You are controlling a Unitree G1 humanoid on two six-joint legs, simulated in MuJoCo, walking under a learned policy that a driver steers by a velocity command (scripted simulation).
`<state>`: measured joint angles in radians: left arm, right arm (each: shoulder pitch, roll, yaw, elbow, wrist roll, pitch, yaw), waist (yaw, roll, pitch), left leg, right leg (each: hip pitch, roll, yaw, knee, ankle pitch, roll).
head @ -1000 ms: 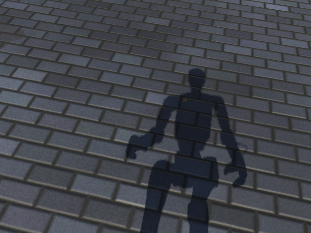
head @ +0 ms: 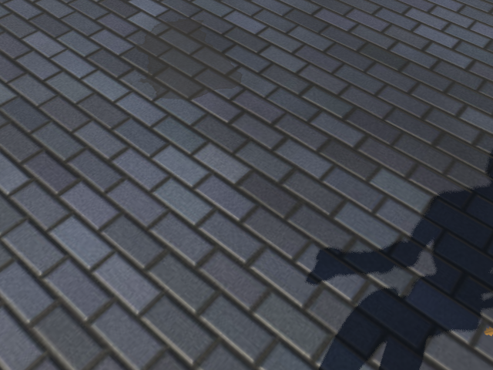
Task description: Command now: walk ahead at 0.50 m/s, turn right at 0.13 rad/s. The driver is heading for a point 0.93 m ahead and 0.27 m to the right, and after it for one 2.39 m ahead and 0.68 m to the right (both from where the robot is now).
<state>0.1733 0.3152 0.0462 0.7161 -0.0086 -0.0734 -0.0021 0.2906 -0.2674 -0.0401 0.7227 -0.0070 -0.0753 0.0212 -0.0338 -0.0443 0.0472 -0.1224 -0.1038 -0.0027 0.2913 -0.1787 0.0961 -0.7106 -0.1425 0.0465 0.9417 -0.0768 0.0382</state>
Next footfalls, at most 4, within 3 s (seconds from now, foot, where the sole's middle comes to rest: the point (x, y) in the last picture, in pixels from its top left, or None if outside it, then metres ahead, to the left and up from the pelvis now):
0.26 right None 0.33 -0.16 -0.78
0.72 left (251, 308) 0.64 -0.03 -0.78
1.22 right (369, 275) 0.74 -0.39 -0.78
1.76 left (321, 181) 1.11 -0.29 -0.78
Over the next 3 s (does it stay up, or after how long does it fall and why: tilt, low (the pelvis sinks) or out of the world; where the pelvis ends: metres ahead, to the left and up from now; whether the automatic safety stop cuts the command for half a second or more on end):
stays up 1.34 -0.49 -0.02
